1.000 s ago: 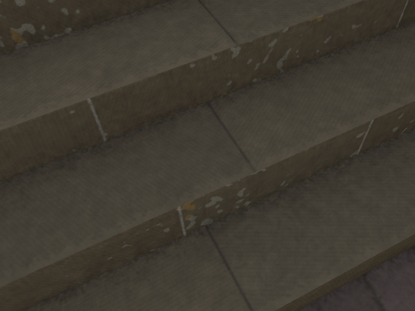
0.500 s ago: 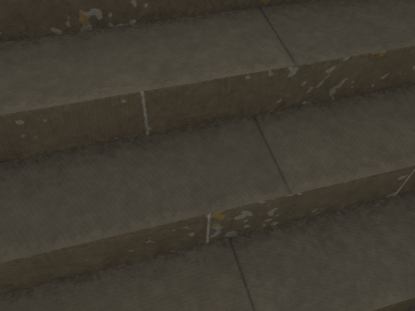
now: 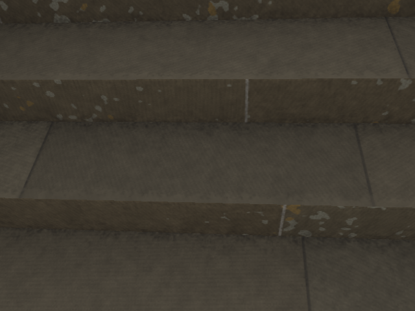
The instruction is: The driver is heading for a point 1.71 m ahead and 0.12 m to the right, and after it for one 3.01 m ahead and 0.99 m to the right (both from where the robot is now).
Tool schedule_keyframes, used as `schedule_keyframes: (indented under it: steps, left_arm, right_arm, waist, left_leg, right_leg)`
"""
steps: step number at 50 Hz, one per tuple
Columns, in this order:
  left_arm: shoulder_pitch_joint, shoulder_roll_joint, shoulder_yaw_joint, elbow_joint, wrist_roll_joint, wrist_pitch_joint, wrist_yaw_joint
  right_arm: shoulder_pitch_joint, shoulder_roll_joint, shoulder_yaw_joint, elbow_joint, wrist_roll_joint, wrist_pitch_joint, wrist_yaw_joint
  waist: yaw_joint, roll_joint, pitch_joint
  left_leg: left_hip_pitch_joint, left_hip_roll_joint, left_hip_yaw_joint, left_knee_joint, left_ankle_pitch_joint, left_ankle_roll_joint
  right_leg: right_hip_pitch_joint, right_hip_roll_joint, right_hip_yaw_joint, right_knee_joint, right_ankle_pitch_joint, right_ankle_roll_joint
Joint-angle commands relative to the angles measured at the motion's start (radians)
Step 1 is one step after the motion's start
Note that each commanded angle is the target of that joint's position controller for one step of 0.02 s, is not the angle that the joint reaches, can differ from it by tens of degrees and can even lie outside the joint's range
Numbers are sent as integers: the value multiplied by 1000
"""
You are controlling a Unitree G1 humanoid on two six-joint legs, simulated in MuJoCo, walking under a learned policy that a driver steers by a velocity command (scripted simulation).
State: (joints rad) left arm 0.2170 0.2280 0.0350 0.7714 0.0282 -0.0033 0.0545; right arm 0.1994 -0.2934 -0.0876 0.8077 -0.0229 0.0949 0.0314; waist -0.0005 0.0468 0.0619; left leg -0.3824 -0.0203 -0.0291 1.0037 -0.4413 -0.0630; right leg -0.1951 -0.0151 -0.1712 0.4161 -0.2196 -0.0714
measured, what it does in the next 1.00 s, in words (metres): steps on the spot: left foot, then right foot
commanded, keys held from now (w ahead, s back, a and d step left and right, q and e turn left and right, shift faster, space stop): q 0.12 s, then no key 0.18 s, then w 0.70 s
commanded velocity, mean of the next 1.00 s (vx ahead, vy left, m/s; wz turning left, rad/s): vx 0.24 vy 0.00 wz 0.21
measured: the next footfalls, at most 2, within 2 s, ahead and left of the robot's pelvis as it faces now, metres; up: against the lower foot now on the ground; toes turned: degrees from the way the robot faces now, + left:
left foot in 0.18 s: -0.02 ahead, +0.12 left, +0.00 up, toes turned +8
right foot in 0.68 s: +0.06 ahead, -0.06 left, +0.00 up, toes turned +8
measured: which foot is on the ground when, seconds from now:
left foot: up 0.00-0.16, down 0.18-0.70, up 0.72-1.00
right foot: down 0.00-0.18, up 0.20-0.66, down 0.68-1.00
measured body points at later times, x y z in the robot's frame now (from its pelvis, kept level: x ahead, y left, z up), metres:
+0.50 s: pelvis -0.03 +0.04 +0.01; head -0.03 +0.06 +0.46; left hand -0.02 +0.32 -0.14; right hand +0.12 -0.19 -0.11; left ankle -0.06 +0.11 -0.74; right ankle -0.03 -0.09 -0.70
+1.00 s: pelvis +0.08 +0.04 +0.00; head +0.10 +0.04 +0.45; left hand +0.04 +0.29 -0.14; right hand +0.26 -0.17 -0.13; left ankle +0.14 +0.16 -0.71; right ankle +0.02 -0.06 -0.74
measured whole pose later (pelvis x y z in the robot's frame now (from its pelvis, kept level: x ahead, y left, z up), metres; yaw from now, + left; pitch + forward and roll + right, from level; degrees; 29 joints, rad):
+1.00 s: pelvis +0.08 +0.04 +0.00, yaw +10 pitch +1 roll -1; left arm 0.36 0.20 0.03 0.97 0.02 -0.09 0.00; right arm 0.11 -0.23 -0.01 0.89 -0.03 -0.04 0.01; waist 0.03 0.03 0.03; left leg -0.49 0.03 0.06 0.73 -0.24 0.03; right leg -0.02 0.04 -0.05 0.27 -0.26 -0.04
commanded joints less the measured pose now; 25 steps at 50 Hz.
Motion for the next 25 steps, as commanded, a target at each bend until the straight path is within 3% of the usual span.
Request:
schedule_keyframes:
  steps: [1, 6, 8, 9, 10, 11, 12, 13, 15, 16, 18, 20, 25]
  left_arm:
    - [39, 175, 47, -30, 6, -7, -7]
    - [10, 216, 59, -20, 6, 1, -26]
    - [14, 216, 59, -6, -5, 12, -28]
    - [43, 176, 48, -1, -1, 18, -35]
    - [15, 82, 20, -68, 4, 20, -40]
    - [-55, 129, 28, -59, 12, 38, -28]
    - [-13, 121, 27, -41, -6, 48, -33]
    - [19, 132, 31, -18, -17, 48, -38]
    - [63, 166, 42, 24, 4, 46, -43]
    - [68, 158, 39, 32, 7, 45, -47]
    - [37, 131, 29, 32, 9, 46, -56]
    - [-8, 126, 25, 26, 12, 39, -61]
    - [-40, 109, 19, 33, 9, -3, -65]
  right_arm:
    - [-60, -50, 1, -95, 6, -14, 8]
    - [-35, -54, 7, -117, 17, -33, 14]
    - [33, -57, 11, -95, 4, -48, 9]
    - [62, -106, 1, -84, -10, -59, -1]
    - [65, -234, -21, -113, -6, -68, -12]
    - [87, -209, -22, -89, -13, -70, -28]
    - [13, -155, -3, -94, -4, -72, -37]
    - [-66, -117, 11, -105, 4, -71, -38]
    - [-106, -89, 25, -113, 10, -78, -45]
    - [-81, -68, 35, -103, 12, -83, -43]
    - [-32, -73, 39, -73, 9, -90, -42]
    - [21, -89, 36, -38, 3, -93, -42]
    - [71, -113, 27, 13, 1, -120, -43]
  waist:
    - [36, -181, -70]
    - [21, -206, -113]
    - [-22, -148, -118]
    - [-28, -7, -106]
    - [-27, 267, -73]
    - [-70, 110, -24]
    - [-5, 81, -20]
    - [32, 75, -7]
    - [42, 97, -47]
    - [35, 73, -92]
    - [7, 71, -86]
    - [-23, 88, -33]
    - [-37, 55, 7]
  left_leg:
    - [-59, 18, 42, -125, -50, 19]
    - [104, 6, 105, -342, -31, 73]
    - [270, -8, 94, -603, 160, 107]
    - [370, 81, -60, -744, 179, 134]
    - [387, 398, -474, -787, 391, 248]
    - [242, 418, -382, -754, 587, 337]
    - [197, 345, -270, -740, 621, 328]
    - [188, 272, -196, -746, 575, 288]
    - [248, 206, -129, -724, 677, 258]
    - [272, 199, -122, -734, 623, 255]
    - [312, 198, -157, -792, 355, 255]
    - [343, 209, -219, -854, 128, 265]
    - [375, 236, -272, -887, 52, 300]
  right_leg:
    - [152, -285, 204, -114, 274, -159]
    - [96, -305, 143, -52, 342, -132]
    - [-17, -270, 85, 32, 248, -55]
    - [-151, -209, 25, 161, 61, 19]
    - [-401, -30, -27, 353, -375, 105]
    - [-327, -38, 133, 509, -361, 104]
    - [-274, -42, 170, 547, -286, 98]
    - [-262, -40, 178, 543, -212, 92]
    - [-253, -18, 160, 579, -140, 93]
    - [-228, -19, 165, 572, -124, 98]
    - [-252, -22, 154, 517, -108, 109]
    - [-300, -21, 149, 449, -120, 113]
    - [-305, -20, 145, 319, -153, 89]
Keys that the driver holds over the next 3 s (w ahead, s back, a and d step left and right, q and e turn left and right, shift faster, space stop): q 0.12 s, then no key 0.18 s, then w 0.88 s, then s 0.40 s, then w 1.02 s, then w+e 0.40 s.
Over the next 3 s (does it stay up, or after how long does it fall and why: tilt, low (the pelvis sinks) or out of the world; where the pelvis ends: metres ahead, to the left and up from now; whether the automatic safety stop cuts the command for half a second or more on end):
stays up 0.43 0.25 0.14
